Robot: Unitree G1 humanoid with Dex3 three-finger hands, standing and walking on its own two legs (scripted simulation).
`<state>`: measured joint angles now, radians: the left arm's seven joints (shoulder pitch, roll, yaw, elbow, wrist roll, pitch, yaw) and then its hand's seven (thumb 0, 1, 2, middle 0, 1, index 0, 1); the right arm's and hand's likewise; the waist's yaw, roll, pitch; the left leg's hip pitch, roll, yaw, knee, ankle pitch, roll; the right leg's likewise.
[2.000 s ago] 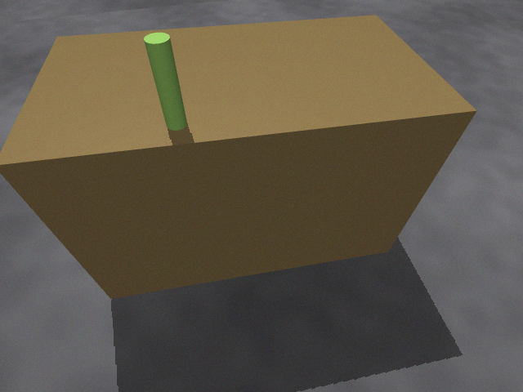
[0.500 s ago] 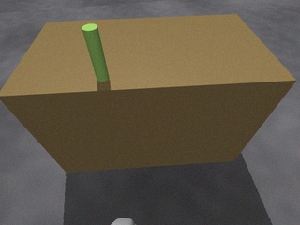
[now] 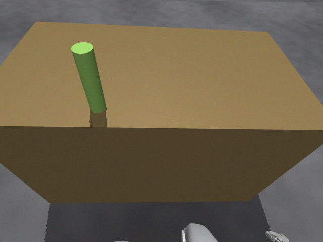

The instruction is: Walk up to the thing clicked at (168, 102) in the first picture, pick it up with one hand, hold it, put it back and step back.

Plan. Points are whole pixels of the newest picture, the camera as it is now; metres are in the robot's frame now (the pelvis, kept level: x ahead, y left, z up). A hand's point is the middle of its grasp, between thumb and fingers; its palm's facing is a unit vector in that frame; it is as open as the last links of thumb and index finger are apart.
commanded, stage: walk up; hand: left
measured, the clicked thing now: (91, 82) +0.50 +0.21 +0.09
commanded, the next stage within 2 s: stand in 1.86 s
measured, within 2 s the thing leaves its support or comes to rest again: neither
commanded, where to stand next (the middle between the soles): +0.12 +0.00 m, yaw +2 degrees
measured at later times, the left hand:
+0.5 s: hand out of the picture +0.11 +0.25 -0.15, palm faces +0.07 -0.90 -0.43, open 7.4 cm
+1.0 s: hand out of the picture +0.12 +0.26 -0.15, palm faces +0.04 -0.93 -0.38, open 7.4 cm
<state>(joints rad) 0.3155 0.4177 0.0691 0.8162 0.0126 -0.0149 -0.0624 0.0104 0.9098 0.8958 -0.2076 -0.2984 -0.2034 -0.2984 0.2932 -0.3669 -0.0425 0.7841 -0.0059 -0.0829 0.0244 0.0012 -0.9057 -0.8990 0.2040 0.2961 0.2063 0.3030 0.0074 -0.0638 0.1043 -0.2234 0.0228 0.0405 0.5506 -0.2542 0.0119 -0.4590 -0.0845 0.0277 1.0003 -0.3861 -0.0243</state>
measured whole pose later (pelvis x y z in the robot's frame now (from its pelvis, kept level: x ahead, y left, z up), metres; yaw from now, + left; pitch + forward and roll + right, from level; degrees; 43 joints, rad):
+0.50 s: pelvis +0.06 -0.04 -0.02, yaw +6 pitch -1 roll +0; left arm 0.22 0.40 0.04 0.85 0.03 -0.03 0.01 0.01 0.90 0.90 -0.21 -0.30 -0.21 -0.30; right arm 0.24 -0.43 -0.06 0.89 -0.02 0.04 0.03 0.00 -0.91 -0.90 0.20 0.30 0.20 0.30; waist 0.02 0.02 0.11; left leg -0.38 0.02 -0.01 0.83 -0.49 0.02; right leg -0.44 -0.11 -0.08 0.73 -0.27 0.01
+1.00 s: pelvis +0.06 -0.01 +0.00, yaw +4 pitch -2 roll +0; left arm 0.16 0.37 0.00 1.01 0.01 -0.03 0.00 0.01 0.91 0.90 -0.21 -0.30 -0.20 -0.30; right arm 0.12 -0.36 -0.01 0.97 0.00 -0.01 0.01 0.00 -0.91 -0.90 0.20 0.30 0.20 0.30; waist 0.02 0.02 0.09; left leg -0.24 0.00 0.05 0.62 -0.34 0.03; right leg -0.27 -0.03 -0.01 0.62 -0.31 0.02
